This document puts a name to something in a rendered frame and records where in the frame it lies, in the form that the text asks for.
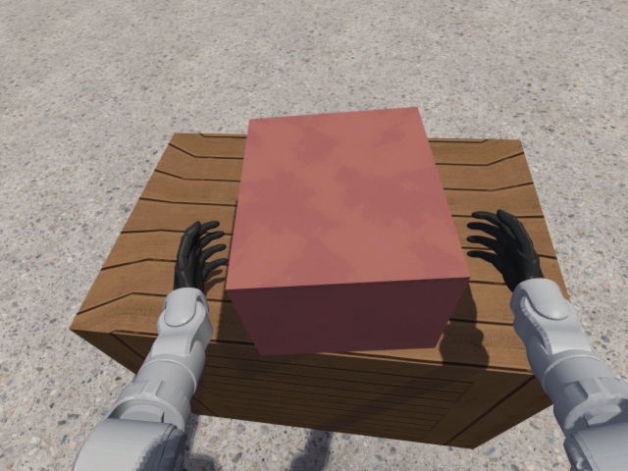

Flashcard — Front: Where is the carton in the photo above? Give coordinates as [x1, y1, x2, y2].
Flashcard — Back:
[226, 107, 470, 355]

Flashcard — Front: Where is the robot right hand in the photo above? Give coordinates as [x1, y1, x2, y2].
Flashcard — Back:
[466, 209, 544, 292]

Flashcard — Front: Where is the robot right upper arm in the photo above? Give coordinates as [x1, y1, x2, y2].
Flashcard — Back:
[563, 421, 628, 471]

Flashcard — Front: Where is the right robot forearm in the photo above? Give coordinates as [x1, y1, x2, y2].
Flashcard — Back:
[510, 278, 628, 439]

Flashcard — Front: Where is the robot left hand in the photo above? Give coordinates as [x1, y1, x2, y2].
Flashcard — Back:
[174, 221, 229, 293]

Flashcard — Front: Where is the robot left upper arm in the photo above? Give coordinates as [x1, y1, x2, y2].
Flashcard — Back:
[77, 418, 185, 471]

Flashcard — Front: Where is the left robot forearm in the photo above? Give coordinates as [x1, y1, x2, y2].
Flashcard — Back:
[72, 288, 213, 471]

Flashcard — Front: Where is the pedestal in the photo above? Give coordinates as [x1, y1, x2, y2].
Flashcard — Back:
[69, 132, 571, 449]

